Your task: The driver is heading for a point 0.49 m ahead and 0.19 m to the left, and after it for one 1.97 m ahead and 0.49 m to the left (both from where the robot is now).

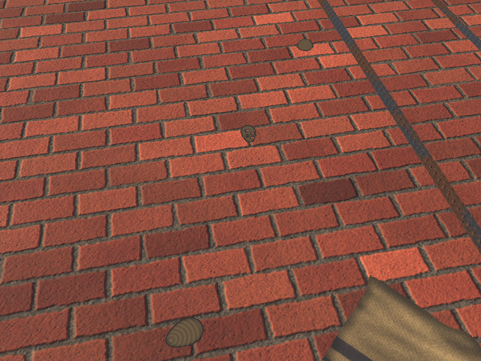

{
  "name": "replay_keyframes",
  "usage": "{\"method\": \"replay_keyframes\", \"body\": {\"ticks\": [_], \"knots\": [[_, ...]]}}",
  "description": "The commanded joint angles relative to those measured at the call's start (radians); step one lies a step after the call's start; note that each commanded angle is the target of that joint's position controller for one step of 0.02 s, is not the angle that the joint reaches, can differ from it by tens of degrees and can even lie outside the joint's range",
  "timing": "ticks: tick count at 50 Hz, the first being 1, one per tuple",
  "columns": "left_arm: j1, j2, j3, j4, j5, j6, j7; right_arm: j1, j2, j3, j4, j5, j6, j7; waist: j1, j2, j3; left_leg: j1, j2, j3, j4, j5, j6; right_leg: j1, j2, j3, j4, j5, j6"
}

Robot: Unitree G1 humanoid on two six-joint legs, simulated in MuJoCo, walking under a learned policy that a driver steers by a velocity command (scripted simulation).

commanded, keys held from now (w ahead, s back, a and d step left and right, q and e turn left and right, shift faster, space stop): no key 0.06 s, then w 0.20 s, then w+q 0.28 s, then q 0.46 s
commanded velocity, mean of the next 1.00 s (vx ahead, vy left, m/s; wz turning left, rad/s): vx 0.22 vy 0.00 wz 0.31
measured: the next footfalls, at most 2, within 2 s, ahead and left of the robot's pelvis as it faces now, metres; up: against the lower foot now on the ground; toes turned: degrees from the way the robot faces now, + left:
right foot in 0.38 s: +0.11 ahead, -0.16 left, +0.00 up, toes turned -2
left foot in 0.84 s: +0.36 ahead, +0.08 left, +0.00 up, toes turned +18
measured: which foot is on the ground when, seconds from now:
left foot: down 0.00-0.38, up 0.40-0.82, down 0.84-1.00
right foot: down 0.00-0.12, up 0.14-0.36, down 0.38-0.84, up 0.86-1.00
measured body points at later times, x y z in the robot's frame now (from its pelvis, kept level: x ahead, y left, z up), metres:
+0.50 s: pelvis +0.09 -0.06 +0.00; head +0.09 -0.08 +0.45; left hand +0.07 +0.20 -0.14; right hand +0.14 -0.32 -0.15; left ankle +0.02 +0.09 -0.65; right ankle +0.07 -0.16 -0.74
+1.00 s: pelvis +0.25 -0.01 -0.01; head +0.29 +0.01 +0.44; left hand +0.28 +0.29 -0.13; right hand +0.48 -0.22 -0.12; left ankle +0.32 +0.07 -0.74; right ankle +0.26 -0.18 -0.64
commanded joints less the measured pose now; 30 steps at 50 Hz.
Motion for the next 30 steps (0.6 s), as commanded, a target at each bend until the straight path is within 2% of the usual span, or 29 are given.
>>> {"method": "replay_keyframes", "body": {"ticks": [1, 3, 4, 5, 6, 7, 8, 9, 10, 11, 13, 15, 17, 18, 19, 20, 21, 22, 23, 24, 26, 28, 30], "knots": [[0.028, 0.091, 0.012, -0.015, 0.000, -0.005, 0.003, 0.042, -0.093, -0.013, -0.016, 0.000, -0.007, -0.003, 0.003, 0.001, -0.002, -0.060, 0.046, -0.050, -0.111, 0.108, 0.017, 0.030, -0.021, 0.016, -0.065, 0.141, -0.030], [0.032, 0.090, 0.010, -0.009, 0.000, -0.005, 0.004, 0.047, -0.090, -0.013, -0.013, -0.001, -0.008, -0.002, 0.003, 0.003, 0.001, -0.062, 0.047, -0.052, -0.116, 0.096, 0.018, 0.027, -0.020, 0.015, -0.068, 0.131, -0.029], [0.052, 0.079, 0.007, 0.003, 0.001, -0.004, 0.004, 0.069, -0.085, -0.012, -0.002, 0.000, -0.006, -0.003, 0.002, 0.011, -0.021, -0.054, 0.042, -0.050, -0.131, -0.018, 0.024, 0.034, -0.004, -0.003, -0.061, 0.034, -0.029], [0.056, 0.083, 0.010, 0.007, -0.006, -0.003, 0.006, 0.080, -0.110, -0.022, 0.001, 0.008, -0.003, -0.006, -0.004, 0.032, -0.004, -0.062, 0.044, -0.067, -0.146, -0.193, 0.044, -0.002, 0.027, -0.037, -0.018, -0.114, -0.034], [0.048, 0.090, 0.013, 0.000, -0.010, -0.006, 0.007, 0.089, -0.146, -0.034, -0.004, 0.017, -0.001, -0.009, -0.014, 0.070, 0.025, -0.078, 0.082, -0.127, -0.181, -0.377, 0.078, -0.067, 0.051, -0.067, 0.045, -0.247, -0.041], [0.016, 0.088, 0.013, -0.019, -0.010, -0.015, 0.006, 0.121, -0.171, -0.044, -0.006, 0.022, -0.005, -0.010, -0.034, 0.114, 0.060, -0.072, 0.163, -0.238, -0.248, -0.524, 0.125, -0.159, 0.057, -0.084, 0.135, -0.285, -0.045], [-0.013, 0.069, 0.008, -0.040, -0.012, -0.029, -0.001, 0.145, -0.206, -0.057, -0.007, 0.026, -0.014, -0.010, -0.047, 0.173, 0.084, -0.067, 0.276, -0.389, -0.321, -0.599, 0.185, -0.223, 0.038, -0.084, 0.262, -0.239, -0.053], [-0.036, 0.069, 0.009, -0.055, -0.017, -0.042, -0.009, 0.151, -0.216, -0.065, -0.011, 0.024, -0.026, -0.011, -0.053, 0.178, 0.118, -0.075, 0.353, -0.489, -0.366, -0.582, 0.231, -0.287, -0.008, -0.043, 0.368, -0.223, -0.066], [-0.052, 0.080, 0.014, -0.066, -0.024, -0.053, -0.016, 0.150, -0.200, -0.063, -0.017, 0.014, -0.040, -0.009, -0.053, 0.162, 0.134, -0.038, 0.390, -0.531, -0.378, -0.522, 0.250, -0.376, -0.042, -0.005, 0.472, -0.270, -0.075], [-0.043, 0.085, 0.019, -0.069, -0.031, -0.062, -0.022, 0.138, -0.183, -0.060, -0.026, 0.013, -0.053, -0.005, -0.039, 0.138, 0.129, 0.012, 0.391, -0.523, -0.366, -0.456, 0.244, -0.442, -0.071, 0.023, 0.519, -0.285, -0.084], [-0.040, 0.092, 0.023, -0.071, -0.037, -0.081, -0.031, 0.098, -0.166, -0.058, -0.050, 0.030, -0.065, 0.001, -0.020, 0.100, 0.099, 0.047, 0.327, -0.394, -0.341, -0.307, 0.184, -0.414, -0.092, 0.016, 0.376, -0.242, -0.091], [-0.028, 0.073, 0.025, -0.064, -0.032, -0.095, -0.034, 0.085, -0.182, -0.060, -0.058, 0.035, -0.059, 0.008, 0.000, 0.107, 0.066, -0.057, 0.236, -0.271, -0.302, -0.199, 0.156, -0.204, -0.034, -0.059, 0.193, -0.180, -0.075], [0.110, 0.070, 0.035, -0.008, -0.031, -0.097, -0.038, 0.077, -0.194, -0.063, -0.066, 0.045, -0.045, 0.012, 0.062, 0.096, 0.030, -0.205, 0.174, -0.215, -0.213, -0.204, 0.150, 0.069, 0.043, -0.131, 0.044, -0.014, -0.046], [0.197, 0.082, 0.043, 0.021, -0.030, -0.092, -0.034, 0.069, -0.185, -0.059, -0.074, 0.046, -0.044, 0.013, 0.096, 0.077, 0.012, -0.270, 0.146, -0.206, -0.149, -0.191, 0.134, 0.182, 0.051, -0.126, 0.017, 0.006, -0.037], [0.306, 0.123, 0.056, 0.037, -0.025, -0.093, -0.027, 0.025, -0.135, -0.045, -0.095, 0.042, -0.050, 0.015, 0.147, -0.027, -0.012, -0.377, 0.083, -0.143, 0.072, -0.112, 0.087, 0.310, -0.062, 0.030, -0.066, -0.062, -0.063], [0.418, 0.226, 0.071, 0.037, -0.012, -0.096, -0.021, 0.016, -0.043, -0.026, -0.128, 0.026, -0.062, 0.017, 0.158, -0.293, -0.088, -0.539, -0.011, -0.023, 0.473, -0.207, 0.022, 0.432, -0.309, 0.381, -0.205, -0.159, -0.141], [0.442, 0.238, 0.062, 0.045, 0.016, -0.114, -0.031, 0.029, -0.058, -0.034, -0.145, 0.050, -0.074, 0.015, 0.143, -0.304, -0.105, -0.634, -0.036, -0.159, 0.704, -0.277, 0.037, 0.370, -0.440, 0.696, -0.313, -0.375, -0.262], [0.328, 0.177, 0.040, 0.017, 0.005, -0.129, -0.034, 0.007, -0.104, -0.045, -0.154, 0.070, -0.083, 0.018, 0.090, -0.170, 0.005, -0.721, 0.029, -0.215, 0.798, -0.189, 0.064, 0.301, -0.430, 0.633, -0.328, -0.480, -0.246], [0.233, 0.133, 0.024, -0.010, -0.008, -0.135, -0.039, 0.004, -0.118, -0.049, -0.154, 0.067, -0.087, 0.024, 0.058, -0.130, 0.059, -0.737, 0.058, -0.215, 0.798, -0.075, 0.081, 0.250, -0.376, 0.491, -0.332, -0.411, -0.194], [0.167, 0.123, 0.016, -0.029, -0.008, -0.137, -0.045, 0.020, -0.110, -0.053, -0.138, 0.057, -0.086, 0.022, 0.029, -0.099, 0.067, -0.699, 0.078, -0.213, 0.759, 0.011, 0.085, 0.209, -0.328, 0.359, -0.339, -0.266, -0.152], [0.167, 0.085, 0.004, -0.029, 0.005, -0.134, -0.045, 0.028, -0.113, -0.065, -0.129, 0.047, -0.075, 0.029, 0.017, -0.104, 0.056, -0.618, 0.102, -0.186, 0.674, 0.110, 0.081, 0.179, -0.252, 0.142, -0.332, 0.006, -0.098], [0.207, 0.093, 0.002, -0.024, 0.020, -0.131, -0.034, 0.004, -0.087, -0.066, -0.140, 0.043, -0.059, 0.040, 0.020, -0.078, 0.049, -0.610, 0.091, -0.159, 0.659, 0.160, 0.061, 0.177, -0.231, 0.036, -0.317, 0.242, -0.105], [0.187, 0.130, 0.005, -0.044, 0.028, -0.123, -0.014, -0.063, -0.069, -0.061, -0.191, 0.033, -0.050, 0.045, 0.008, -0.060, 0.063, -0.612, 0.079, -0.131, 0.575, 0.198, 0.031, 0.146, -0.234, -0.043, -0.303, 0.487, -0.115]]}}
Over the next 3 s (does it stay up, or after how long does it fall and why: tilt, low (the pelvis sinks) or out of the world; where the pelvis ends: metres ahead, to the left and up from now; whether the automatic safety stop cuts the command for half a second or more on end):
stays up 0.42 0.18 0.00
